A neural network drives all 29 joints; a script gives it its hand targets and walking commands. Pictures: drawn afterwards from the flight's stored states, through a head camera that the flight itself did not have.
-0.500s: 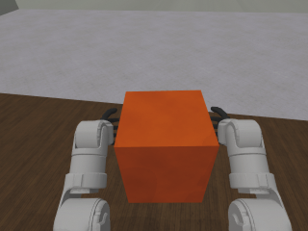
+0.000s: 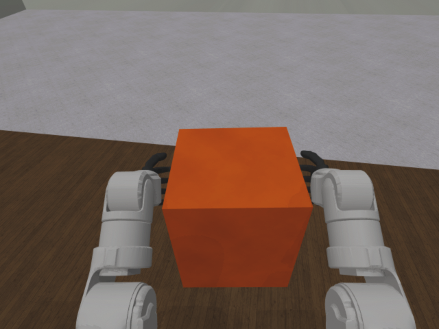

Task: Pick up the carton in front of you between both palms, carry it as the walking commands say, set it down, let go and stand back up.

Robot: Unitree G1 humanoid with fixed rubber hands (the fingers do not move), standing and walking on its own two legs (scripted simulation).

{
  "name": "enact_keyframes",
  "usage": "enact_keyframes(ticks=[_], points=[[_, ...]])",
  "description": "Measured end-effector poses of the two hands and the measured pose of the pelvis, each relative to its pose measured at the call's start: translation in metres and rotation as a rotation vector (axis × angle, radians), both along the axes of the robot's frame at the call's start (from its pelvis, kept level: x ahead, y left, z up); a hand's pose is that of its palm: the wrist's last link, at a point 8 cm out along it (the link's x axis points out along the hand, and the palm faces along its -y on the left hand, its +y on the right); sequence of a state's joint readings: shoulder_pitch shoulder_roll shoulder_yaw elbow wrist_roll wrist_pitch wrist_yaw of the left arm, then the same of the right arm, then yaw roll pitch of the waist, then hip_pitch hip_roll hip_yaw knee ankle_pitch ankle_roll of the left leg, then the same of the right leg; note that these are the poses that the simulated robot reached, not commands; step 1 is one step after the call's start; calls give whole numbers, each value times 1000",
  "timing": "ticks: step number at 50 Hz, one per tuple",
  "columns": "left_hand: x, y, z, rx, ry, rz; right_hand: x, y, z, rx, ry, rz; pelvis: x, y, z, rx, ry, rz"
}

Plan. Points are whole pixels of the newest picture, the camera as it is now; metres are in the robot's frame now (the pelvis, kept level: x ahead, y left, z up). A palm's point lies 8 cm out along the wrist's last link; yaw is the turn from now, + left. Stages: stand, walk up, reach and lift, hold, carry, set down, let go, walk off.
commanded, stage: carry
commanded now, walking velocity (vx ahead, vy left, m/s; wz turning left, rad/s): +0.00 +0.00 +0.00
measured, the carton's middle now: (233, 208) +0.36 +0.00 +0.05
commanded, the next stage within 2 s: none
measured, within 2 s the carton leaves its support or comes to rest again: neither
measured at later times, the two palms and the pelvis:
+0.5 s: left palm (137, 157) +0.45 +0.20 +0.11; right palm (280, 155) +0.45 -0.10 +0.11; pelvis +0.10 +0.04 +0.00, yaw +1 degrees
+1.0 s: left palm (180, 117) +0.70 +0.14 +0.05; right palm (281, 114) +0.72 -0.15 +0.04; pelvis +0.35 -0.01 -0.04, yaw +1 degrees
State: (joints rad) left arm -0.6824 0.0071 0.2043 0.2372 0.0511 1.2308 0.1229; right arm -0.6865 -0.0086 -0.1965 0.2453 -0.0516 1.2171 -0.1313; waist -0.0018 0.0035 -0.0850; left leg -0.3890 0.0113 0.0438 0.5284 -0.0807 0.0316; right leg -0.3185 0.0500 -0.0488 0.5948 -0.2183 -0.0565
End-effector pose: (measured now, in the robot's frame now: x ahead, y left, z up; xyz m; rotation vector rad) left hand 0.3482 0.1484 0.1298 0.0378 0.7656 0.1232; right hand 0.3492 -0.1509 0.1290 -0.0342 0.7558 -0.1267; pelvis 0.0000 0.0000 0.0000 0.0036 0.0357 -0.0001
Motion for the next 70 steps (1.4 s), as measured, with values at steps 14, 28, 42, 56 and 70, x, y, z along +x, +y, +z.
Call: enact_keyframes(ticks=[14, 28, 42, 56, 70], points=[[21, 15, -1, 3, 3, 9, 30, 15, 5, -6, 3, 18, 31, 9, 2, 13, 22, 12], [125, 45, -14, -16, 22, -12, 116, 45, -15, -25, 22, 0, 116, 39, 0, -21, 46, 17], [294, -8, -42, -1, -42, -4, 286, -8, -50, 32, -42, -33, 279, 6, -43, 15, 36, 22], [412, 3, -72, -14, -5, 100, 435, 3, -76, 51, -2, 41, 413, -18, -31, 26, 54, 17], [619, 24, -75, -37, -86, 26, 623, 24, -67, -14, -86, 4, 611, 7, -78, -1, 27, -3]])
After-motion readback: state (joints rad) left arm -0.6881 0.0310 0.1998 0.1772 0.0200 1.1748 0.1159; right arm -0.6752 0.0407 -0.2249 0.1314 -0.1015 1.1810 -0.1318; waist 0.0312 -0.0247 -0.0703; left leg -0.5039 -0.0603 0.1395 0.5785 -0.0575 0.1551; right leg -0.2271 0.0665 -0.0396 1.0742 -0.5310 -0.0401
